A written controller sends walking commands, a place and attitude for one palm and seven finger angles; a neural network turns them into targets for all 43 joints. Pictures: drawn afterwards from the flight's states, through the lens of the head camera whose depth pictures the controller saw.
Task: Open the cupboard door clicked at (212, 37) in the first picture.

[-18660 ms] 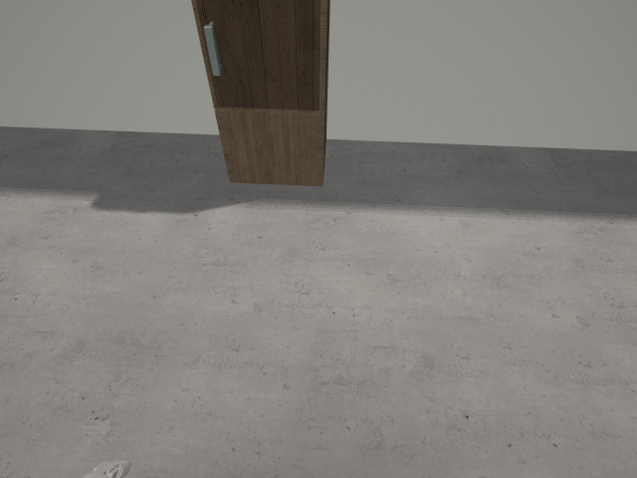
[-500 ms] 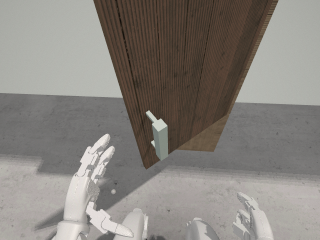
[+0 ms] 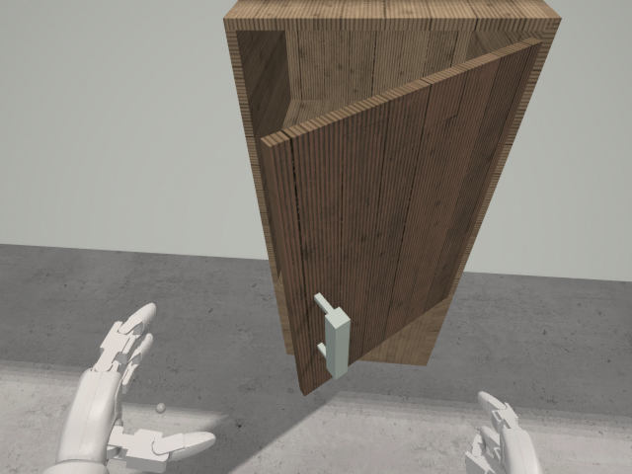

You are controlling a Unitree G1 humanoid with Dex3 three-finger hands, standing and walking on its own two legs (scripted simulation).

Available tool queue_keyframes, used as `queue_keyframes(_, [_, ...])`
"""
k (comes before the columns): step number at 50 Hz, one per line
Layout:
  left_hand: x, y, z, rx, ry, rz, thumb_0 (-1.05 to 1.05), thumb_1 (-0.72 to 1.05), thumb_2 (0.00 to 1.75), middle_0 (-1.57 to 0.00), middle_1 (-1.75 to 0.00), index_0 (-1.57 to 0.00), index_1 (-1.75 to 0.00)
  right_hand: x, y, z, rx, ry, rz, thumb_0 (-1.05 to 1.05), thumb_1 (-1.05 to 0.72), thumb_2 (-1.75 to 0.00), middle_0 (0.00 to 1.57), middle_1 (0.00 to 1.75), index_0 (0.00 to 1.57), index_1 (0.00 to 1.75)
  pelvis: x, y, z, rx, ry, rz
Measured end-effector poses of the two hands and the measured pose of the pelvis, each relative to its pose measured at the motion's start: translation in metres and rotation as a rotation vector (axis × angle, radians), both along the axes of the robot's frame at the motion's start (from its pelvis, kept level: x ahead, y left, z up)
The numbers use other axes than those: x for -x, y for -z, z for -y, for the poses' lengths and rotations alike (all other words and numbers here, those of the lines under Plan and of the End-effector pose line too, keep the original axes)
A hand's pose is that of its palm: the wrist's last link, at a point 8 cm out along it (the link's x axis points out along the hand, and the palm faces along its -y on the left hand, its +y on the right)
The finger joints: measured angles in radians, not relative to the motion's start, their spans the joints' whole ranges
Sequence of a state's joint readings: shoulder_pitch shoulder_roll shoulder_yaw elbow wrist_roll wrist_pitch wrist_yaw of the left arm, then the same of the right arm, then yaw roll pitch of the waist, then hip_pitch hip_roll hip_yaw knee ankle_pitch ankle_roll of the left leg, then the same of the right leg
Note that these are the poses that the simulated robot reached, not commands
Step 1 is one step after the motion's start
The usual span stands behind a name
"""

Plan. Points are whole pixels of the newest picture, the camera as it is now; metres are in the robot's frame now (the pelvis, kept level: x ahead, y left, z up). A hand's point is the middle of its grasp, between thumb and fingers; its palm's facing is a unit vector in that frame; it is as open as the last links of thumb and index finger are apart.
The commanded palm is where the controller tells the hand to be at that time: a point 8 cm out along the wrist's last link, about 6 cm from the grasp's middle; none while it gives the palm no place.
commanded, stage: draw the hand back to the body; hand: left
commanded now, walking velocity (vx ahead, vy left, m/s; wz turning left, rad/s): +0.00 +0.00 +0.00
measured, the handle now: (329, 336) +0.35 +0.01 -0.07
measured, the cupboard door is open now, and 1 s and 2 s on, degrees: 40 40 40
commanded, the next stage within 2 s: step back with the hand held close in 0.82 s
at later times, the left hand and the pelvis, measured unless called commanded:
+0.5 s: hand (13, 318) +0.20 +0.27 +0.21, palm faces +0.46 -0.79 -0.41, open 8.4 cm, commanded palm +0.15 +0.31 +0.21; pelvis +0.01 +0.01 +0.03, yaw -1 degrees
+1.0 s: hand (29, 322) +0.20 +0.26 +0.20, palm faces +0.44 -0.80 -0.41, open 7.4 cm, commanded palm +0.15 +0.30 +0.21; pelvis +0.01 +0.00 +0.04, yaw -1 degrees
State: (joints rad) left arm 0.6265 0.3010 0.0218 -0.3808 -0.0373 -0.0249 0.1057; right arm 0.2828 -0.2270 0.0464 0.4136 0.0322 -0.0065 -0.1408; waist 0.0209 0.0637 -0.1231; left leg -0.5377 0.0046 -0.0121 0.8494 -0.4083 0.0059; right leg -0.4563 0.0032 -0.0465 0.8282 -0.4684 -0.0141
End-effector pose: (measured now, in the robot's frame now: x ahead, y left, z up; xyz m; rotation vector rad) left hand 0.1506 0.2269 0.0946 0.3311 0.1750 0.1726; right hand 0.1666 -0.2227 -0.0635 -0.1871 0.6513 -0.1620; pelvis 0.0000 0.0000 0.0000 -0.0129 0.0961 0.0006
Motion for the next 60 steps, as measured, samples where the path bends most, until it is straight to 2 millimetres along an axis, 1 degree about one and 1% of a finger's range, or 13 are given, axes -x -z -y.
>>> queue_keyframes(6, [-0.006, -0.032, -0.022, -0.048, -0.071, 0.082, -0.01, 0.05, 0.53, -0.17, -0.3, -0.18, -0.3, -0.009, -0.01, -0.013, -0.01, -0.039, 0.021, 0.02, -0.9, -0.9, 0.2, 0.3, 0.2, 0.29, -0.005, -0.012, -0.006, -0.002, -0.001, 0.049])
queue_keyframes(12, [-0.008, -0.066, -0.04, -0.094, -0.107, 0.178, -0.01, 0.26, 0.62, -0.18, -0.3, -0.18, -0.3, -0.018, -0.02, -0.021, -0.021, -0.061, 0.04, 0.02, -0.9, -0.9, 0.2, 0.3, 0.2, 0.3, -0.01, -0.022, -0.01, -0.003, 0.002, 0.089])
queue_keyframes(20, [-0.008, -0.106, -0.068, -0.174, -0.174, 0.296, 0.0, 0.53, 0.74, -0.19, -0.3, -0.2, -0.3, -0.024, -0.028, -0.021, -0.01, -0.078, 0.039, 0.02, -0.9, -0.9, 0.2, 0.3, 0.2, 0.3, -0.012, -0.031, -0.011, -0.003, 0.007, 0.125])
queue_keyframes(25, [-0.006, -0.127, -0.081, -0.212, -0.212, 0.369, 0.0, 0.7, 0.81, -0.2, -0.3, -0.2, -0.3, -0.025, -0.03, -0.017, 0.0, -0.081, 0.031, 0.02, -0.9, -0.9, 0.2, 0.3, 0.2, 0.3, -0.012, -0.035, -0.011, -0.003, 0.01, 0.139])
queue_keyframes(27, [-0.007, -0.128, -0.082, -0.205, -0.22, 0.374, 0.0, 0.76, 0.84, -0.2, -0.3, -0.2, -0.3, -0.024, -0.031, -0.015, -0.001, -0.079, 0.025, 0.02, -0.9, -0.9, 0.2, 0.3, 0.2, 0.29, -0.011, -0.036, -0.011, -0.004, 0.011, 0.143])
queue_keyframes(32, [-0.008, -0.115, -0.076, -0.162, -0.208, 0.329, 0.01, 0.84, 0.87, -0.2, -0.3, -0.2, -0.3, -0.02, -0.031, -0.011, 0.005, -0.07, 0.007, 0.02, -0.9, -0.9, 0.2, 0.3, 0.2, 0.29, -0.01, -0.038, -0.011, -0.005, 0.015, 0.148])
queue_keyframes(35, [-0.008, -0.111, -0.072, -0.153, -0.192, 0.313, 0.01, 0.87, 0.89, -0.2, -0.3, -0.21, -0.3, -0.017, -0.031, -0.008, 0.012, -0.065, 0.002, 0.02, -0.9, -0.9, 0.2, 0.3, 0.2, 0.29, -0.01, -0.039, -0.009, -0.005, 0.016, 0.152])
queue_keyframes(43, [-0.006, -0.119, -0.07, -0.176, -0.188, 0.334, 0.01, 0.89, 0.9, -0.21, -0.3, -0.21, -0.3, -0.013, -0.03, -0.006, 0.006, -0.06, 0.001, 0.02, -0.9, -0.9, 0.2, 0.3, 0.2, 0.29, -0.008, -0.04, -0.006, -0.005, 0.016, 0.162])
queue_keyframes(48, [-0.006, -0.119, -0.068, -0.175, -0.194, 0.333, 0.01, 0.89, 0.9, -0.21, -0.3, -0.21, -0.3, -0.013, -0.028, -0.006, -0.002, -0.063, -0.002, 0.02, -0.9, -0.9, 0.2, 0.3, 0.2, 0.29, -0.007, -0.04, -0.004, -0.006, 0.016, 0.164])
queue_keyframes(50, [-0.007, -0.122, -0.07, -0.194, -0.191, 0.342, 0.01, 0.89, 0.9, -0.21, -0.3, -0.21, -0.3, -0.013, -0.028, -0.004, -0.001, -0.064, -0.011, 0.02, -0.9, -0.9, 0.2, 0.3, 0.2, 0.29, -0.006, -0.04, -0.003, -0.002, 0.009, 0.155])
queue_keyframes(54, [-0.011, -0.122, -0.074, -0.23, -0.176, 0.333, 0.01, 0.89, 0.9, -0.21, -0.3, -0.21, -0.3, -0.009, -0.028, 0.003, 0.009, -0.041, -0.039, 0.02, -0.9, -0.9, 0.2, 0.3, 0.21, 0.3, -0.003, -0.041, -0.002, 0.004, 0.007, 0.127])
queue_keyframes(60, [-0.011, -0.117, -0.068, -0.25, -0.11, 0.281, 0.01, 0.89, 0.9, -0.2, -0.3, -0.21, -0.3, 0.004, -0.027, 0.015, 0.031, 0.017, -0.08, 0.01, -0.9, -0.9, 0.2, 0.3, 0.2, 0.3, 0.005, -0.041, -0.006, -0.001, 0.018, 0.1])
